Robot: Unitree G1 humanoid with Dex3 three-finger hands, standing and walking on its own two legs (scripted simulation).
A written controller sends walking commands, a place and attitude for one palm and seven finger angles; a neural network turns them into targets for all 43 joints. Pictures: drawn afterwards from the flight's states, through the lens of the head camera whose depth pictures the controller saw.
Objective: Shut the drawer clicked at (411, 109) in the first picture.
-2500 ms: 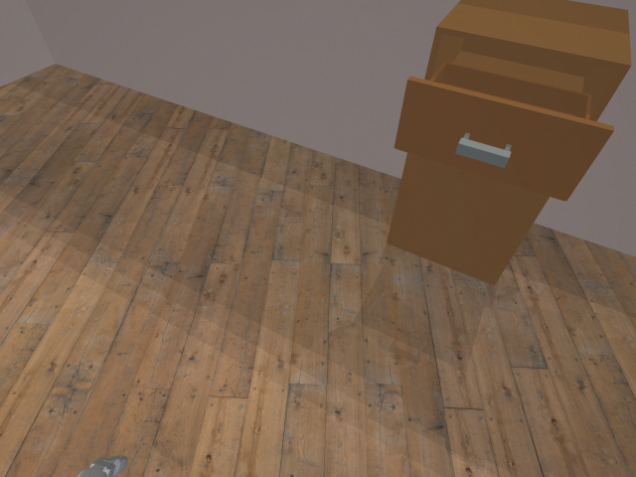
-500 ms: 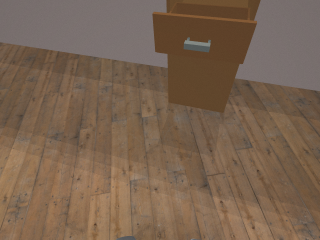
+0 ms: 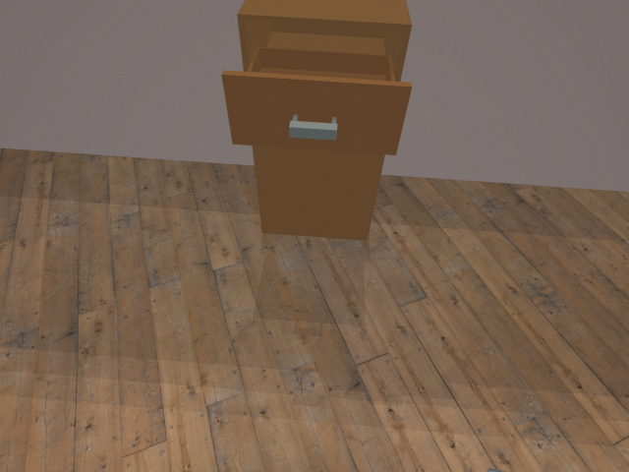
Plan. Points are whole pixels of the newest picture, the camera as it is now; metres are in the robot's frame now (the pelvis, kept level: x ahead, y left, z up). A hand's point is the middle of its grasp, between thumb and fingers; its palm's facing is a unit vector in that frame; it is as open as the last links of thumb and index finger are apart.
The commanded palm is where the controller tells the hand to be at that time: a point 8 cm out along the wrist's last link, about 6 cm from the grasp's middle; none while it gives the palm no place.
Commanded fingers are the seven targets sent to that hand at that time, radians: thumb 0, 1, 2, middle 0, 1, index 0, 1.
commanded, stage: walk to a spot facing it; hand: left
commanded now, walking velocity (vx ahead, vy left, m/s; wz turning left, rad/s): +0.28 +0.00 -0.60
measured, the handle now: (314, 125) +0.81 +0.10 -0.01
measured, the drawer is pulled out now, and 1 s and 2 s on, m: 0.30 0.30 0.30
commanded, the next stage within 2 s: none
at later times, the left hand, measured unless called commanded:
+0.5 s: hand (210, 396) +0.25 +0.21 -0.19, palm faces -0.34 -0.93 -0.13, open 7.4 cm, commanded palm none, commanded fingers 0.00 0.90 0.90 -0.20 -0.30 -0.20 -0.30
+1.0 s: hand (249, 324) +0.39 +0.17 -0.18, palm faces -0.54 -0.81 -0.23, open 7.4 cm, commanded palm none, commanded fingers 0.00 0.90 0.90 -0.20 -0.30 -0.20 -0.30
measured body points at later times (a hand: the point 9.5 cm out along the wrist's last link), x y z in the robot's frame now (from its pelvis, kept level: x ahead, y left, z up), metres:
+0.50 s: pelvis +0.11 +0.06 -0.01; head +0.16 +0.08 +0.44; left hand +0.27 +0.26 -0.18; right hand -0.03 -0.13 -0.14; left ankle +0.03 +0.13 -0.74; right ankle +0.12 -0.08 -0.68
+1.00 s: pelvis +0.20 +0.05 -0.02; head +0.25 +0.04 +0.43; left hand +0.42 +0.21 -0.16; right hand +0.17 -0.22 -0.14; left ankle +0.31 +0.16 -0.72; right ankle +0.16 -0.05 -0.74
